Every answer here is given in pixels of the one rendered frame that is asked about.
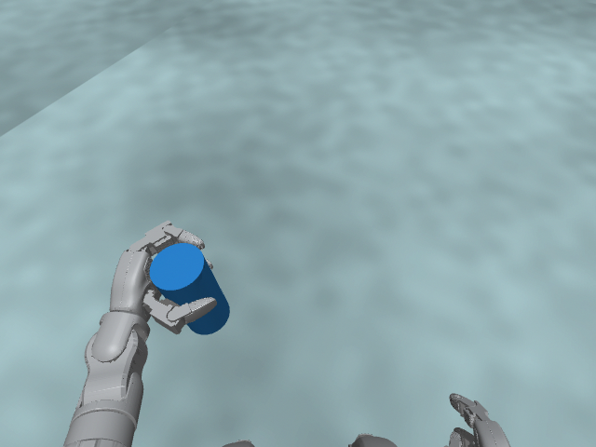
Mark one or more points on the left robot hand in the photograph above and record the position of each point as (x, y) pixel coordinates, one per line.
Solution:
(133, 290)

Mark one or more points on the right robot hand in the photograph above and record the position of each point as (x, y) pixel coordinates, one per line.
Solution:
(487, 433)

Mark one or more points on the left robot arm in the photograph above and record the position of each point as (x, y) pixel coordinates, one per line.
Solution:
(108, 409)

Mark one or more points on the can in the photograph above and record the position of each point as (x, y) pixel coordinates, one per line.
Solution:
(182, 274)

